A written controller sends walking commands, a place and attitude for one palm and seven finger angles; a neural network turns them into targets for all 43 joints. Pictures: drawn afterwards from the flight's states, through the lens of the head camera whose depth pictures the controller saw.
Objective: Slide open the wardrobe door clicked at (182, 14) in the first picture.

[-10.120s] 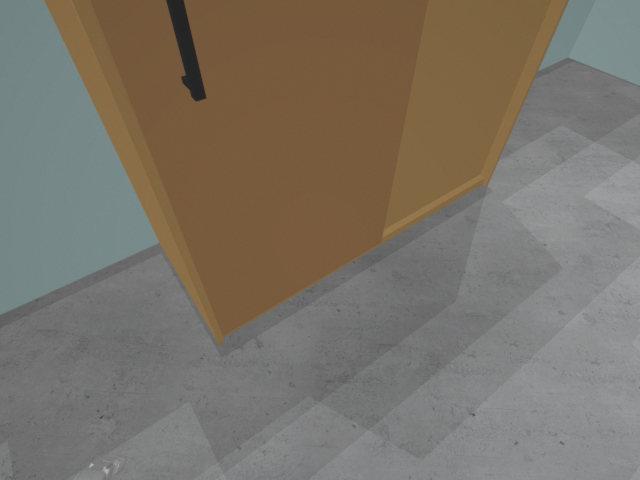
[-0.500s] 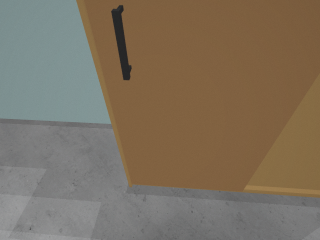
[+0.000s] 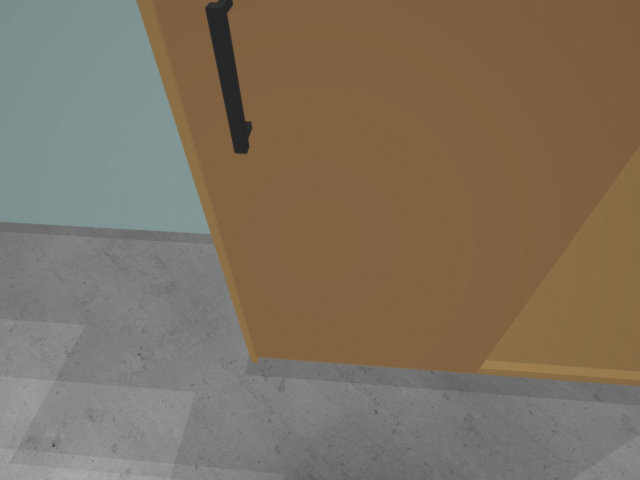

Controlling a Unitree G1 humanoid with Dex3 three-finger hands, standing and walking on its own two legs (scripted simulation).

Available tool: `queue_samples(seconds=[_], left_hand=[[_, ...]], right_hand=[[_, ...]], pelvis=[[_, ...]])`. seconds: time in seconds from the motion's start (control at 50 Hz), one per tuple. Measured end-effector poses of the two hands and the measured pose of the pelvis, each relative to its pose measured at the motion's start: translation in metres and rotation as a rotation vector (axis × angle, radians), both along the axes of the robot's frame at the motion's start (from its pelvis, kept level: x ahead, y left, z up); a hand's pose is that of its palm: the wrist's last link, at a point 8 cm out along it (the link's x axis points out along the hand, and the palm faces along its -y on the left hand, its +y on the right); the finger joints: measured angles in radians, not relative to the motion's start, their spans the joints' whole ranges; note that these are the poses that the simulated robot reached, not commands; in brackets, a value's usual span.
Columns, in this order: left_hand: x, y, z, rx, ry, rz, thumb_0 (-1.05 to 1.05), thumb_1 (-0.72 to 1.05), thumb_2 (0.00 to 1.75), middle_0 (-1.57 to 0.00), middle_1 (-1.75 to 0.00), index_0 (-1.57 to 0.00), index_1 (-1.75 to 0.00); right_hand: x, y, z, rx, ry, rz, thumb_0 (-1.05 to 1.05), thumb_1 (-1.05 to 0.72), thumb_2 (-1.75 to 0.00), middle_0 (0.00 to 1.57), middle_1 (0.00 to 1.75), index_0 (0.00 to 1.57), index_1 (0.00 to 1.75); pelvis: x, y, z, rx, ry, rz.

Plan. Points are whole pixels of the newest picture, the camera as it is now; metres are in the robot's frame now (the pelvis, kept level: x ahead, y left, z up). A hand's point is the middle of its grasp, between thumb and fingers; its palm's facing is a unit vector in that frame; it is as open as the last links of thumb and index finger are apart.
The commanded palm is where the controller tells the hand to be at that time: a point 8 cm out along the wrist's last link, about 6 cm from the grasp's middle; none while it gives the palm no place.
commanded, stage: look again from close up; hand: left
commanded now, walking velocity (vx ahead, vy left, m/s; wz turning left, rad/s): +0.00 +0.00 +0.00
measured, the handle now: (234, 80) +0.57 +0.15 +0.23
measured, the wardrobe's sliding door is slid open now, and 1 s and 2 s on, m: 0.00 0.00 0.00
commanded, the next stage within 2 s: shuffle to correct the standing spot in 0.54 s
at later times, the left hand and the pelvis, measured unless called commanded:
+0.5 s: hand out of the picture +0.02 +0.18 -0.17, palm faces +0.02 -0.97 -0.22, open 7.4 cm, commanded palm none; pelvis +0.00 -0.01 +0.00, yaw +0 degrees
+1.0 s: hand out of the picture +0.01 +0.18 -0.19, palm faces +0.05 -0.99 -0.16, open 7.4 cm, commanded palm none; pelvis +0.04 +0.01 -0.01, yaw +0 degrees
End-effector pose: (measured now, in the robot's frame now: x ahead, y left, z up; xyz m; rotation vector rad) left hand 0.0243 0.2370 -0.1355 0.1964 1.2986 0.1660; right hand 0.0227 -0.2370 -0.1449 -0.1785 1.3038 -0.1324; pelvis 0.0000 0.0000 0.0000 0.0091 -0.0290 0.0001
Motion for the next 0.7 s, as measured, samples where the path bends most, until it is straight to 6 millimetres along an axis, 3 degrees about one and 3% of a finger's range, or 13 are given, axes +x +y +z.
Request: queue_samples(seconds=[0.22,0.7], left_hand=[[-0.008,-0.007,-0.003,-0.012,0.024,0.007,0.0,0.9,0.89,-0.2,-0.3,-0.2,-0.3],[-0.012,-0.013,-0.004,-0.02,0.037,0.023,0.0,0.9,0.89,-0.2,-0.3,-0.2,-0.3]], right_hand=[[0.003,-0.006,0.003,-0.005,0.011,0.008,0.0,-0.91,-0.9,0.2,0.3,0.2,0.3],[-0.011,-0.001,0.002,0.01,0.059,0.002,0.0,-0.91,-0.9,0.2,0.3,0.2,0.3]], pelvis=[[0.0,-0.007,0.001,-0.003,0.002,0.003],[0.001,-0.01,0.002,-0.004,0.006,0.008]])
